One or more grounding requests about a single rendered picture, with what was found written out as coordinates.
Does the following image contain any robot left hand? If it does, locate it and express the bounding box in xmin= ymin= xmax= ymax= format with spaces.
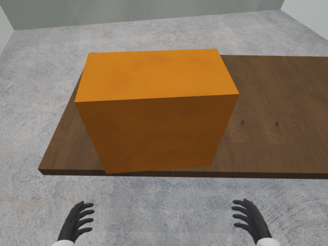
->
xmin=57 ymin=201 xmax=94 ymax=244

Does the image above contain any robot right hand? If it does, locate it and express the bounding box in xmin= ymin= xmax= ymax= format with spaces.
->
xmin=232 ymin=199 xmax=272 ymax=245

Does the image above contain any carton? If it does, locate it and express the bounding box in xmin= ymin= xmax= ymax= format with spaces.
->
xmin=74 ymin=49 xmax=239 ymax=174

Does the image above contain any table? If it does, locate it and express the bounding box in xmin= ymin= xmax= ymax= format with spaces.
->
xmin=38 ymin=55 xmax=328 ymax=179

